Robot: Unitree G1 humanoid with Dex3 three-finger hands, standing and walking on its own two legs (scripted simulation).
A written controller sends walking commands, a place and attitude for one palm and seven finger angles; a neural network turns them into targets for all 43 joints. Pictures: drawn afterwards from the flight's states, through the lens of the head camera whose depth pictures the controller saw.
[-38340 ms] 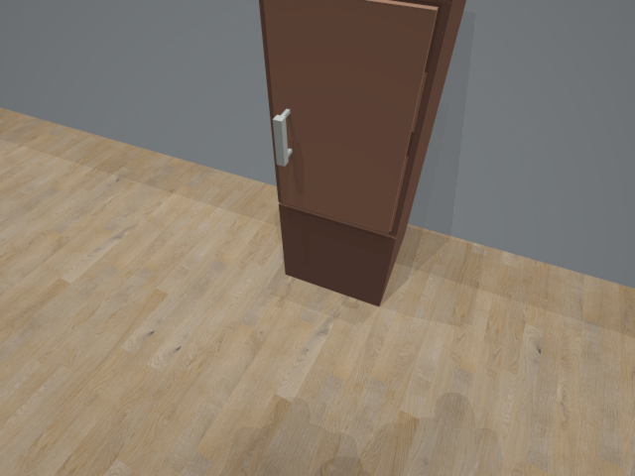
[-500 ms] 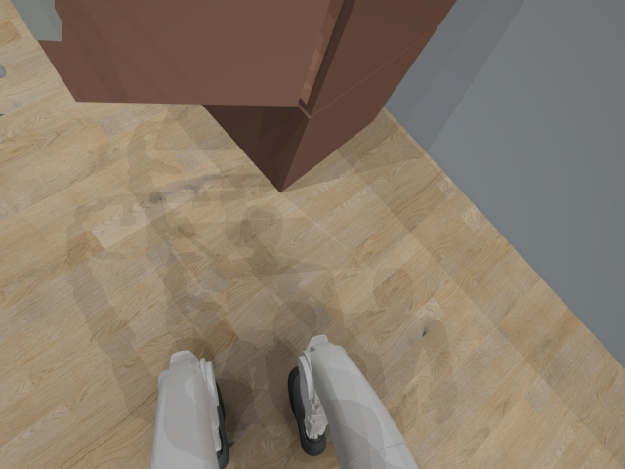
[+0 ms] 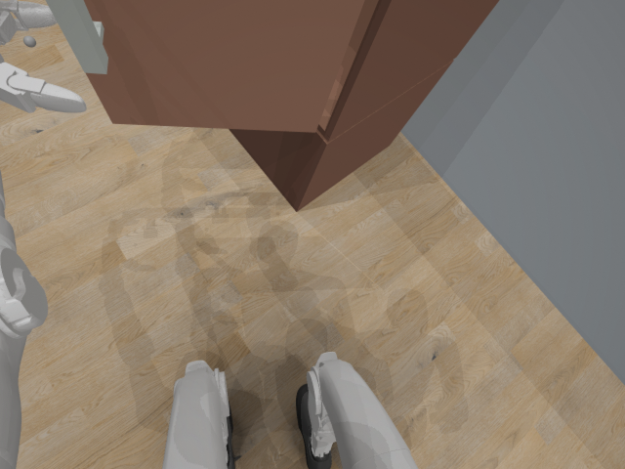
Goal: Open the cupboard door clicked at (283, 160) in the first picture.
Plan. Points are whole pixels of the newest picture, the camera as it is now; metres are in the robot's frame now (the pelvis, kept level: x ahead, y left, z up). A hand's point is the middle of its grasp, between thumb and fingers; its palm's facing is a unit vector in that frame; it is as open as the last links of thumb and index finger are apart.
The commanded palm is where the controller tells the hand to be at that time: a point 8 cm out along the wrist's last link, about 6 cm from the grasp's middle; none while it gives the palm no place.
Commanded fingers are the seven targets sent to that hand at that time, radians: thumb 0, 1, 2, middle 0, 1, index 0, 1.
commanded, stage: slide the fingers in behind the handle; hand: left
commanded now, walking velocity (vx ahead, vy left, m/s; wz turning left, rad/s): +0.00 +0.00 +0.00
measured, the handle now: (75, 1) +0.62 +0.20 +0.06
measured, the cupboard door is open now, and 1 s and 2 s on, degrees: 54 54 54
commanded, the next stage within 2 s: close the thumb around the handle in 0.98 s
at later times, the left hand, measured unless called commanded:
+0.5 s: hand (80, 46) +0.56 +0.20 +0.06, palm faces -0.03 -1.00 -0.03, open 13.9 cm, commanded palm +0.56 +0.21 +0.06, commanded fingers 0.00 -0.50 0.30 -0.30 -1.20 -0.30 -1.20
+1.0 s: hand (92, 42) +0.57 +0.19 +0.06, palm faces -0.01 -1.00 -0.03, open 13.9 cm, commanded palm +0.56 +0.21 +0.06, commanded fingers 0.00 -0.50 0.30 -0.30 -1.20 -0.30 -1.20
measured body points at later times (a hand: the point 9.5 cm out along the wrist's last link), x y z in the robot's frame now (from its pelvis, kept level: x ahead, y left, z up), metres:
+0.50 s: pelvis -0.01 -0.01 -0.01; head +0.19 +0.03 +0.39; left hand +0.56 +0.25 +0.06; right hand -0.02 -0.26 -0.11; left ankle +0.03 +0.10 -0.60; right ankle +0.02 -0.13 -0.60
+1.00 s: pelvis -0.01 -0.01 -0.01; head +0.19 +0.03 +0.39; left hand +0.56 +0.24 +0.06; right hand -0.03 -0.26 -0.11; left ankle +0.03 +0.10 -0.60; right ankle +0.02 -0.13 -0.60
